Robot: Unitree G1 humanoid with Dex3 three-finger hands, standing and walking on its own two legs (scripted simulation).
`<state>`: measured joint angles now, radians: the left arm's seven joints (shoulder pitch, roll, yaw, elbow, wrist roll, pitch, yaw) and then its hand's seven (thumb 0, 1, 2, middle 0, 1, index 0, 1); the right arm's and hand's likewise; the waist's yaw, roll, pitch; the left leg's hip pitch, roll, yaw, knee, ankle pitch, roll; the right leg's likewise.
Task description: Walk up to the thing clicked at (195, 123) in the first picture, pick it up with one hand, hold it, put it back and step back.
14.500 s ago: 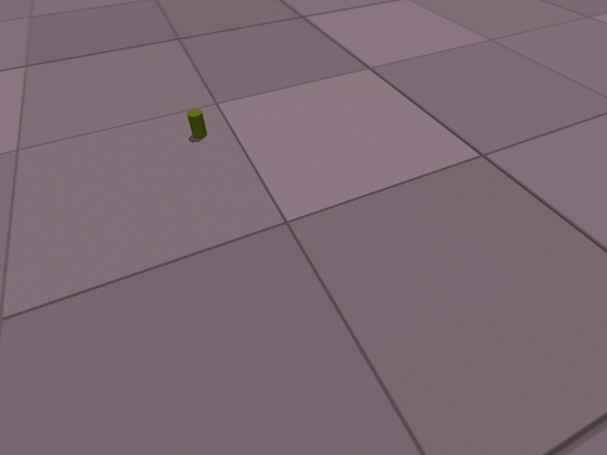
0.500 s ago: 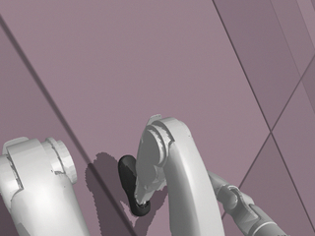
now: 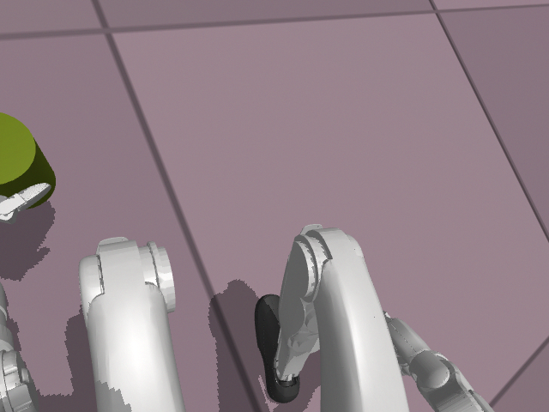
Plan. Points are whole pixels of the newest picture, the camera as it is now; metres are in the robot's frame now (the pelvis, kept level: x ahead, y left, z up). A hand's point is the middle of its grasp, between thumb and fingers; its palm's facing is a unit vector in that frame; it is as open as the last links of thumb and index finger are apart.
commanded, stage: settle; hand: left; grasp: from the side
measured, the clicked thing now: (7, 167) +0.41 +0.33 -0.12
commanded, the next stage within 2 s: lift in 1.30 s
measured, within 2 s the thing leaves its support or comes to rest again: neither
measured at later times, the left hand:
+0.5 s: hand out of the picture +0.41 +0.33 -0.02, palm faces +0.39 -0.92 -0.08, open 11.4 cm
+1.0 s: hand out of the picture +0.41 +0.32 +0.01, palm faces +0.40 -0.91 -0.07, open 11.5 cm
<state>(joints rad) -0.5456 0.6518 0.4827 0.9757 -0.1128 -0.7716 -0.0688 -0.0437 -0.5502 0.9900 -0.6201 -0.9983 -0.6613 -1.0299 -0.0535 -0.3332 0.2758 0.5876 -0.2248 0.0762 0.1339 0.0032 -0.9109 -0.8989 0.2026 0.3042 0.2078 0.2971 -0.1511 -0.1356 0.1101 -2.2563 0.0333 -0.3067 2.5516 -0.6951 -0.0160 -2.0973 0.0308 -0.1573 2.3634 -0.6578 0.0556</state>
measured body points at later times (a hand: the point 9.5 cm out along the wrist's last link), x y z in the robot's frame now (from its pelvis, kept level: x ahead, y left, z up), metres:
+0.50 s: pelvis +0.02 -0.02 +0.03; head +0.22 +0.08 +0.42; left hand +0.38 +0.37 -0.02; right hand +0.18 -0.26 -0.09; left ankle +0.08 +0.13 -0.27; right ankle +0.13 -0.14 -0.27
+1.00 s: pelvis +0.02 -0.02 +0.05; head +0.22 +0.06 +0.44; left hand +0.39 +0.36 +0.02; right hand +0.18 -0.27 -0.07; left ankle +0.08 +0.13 -0.27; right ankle +0.13 -0.14 -0.27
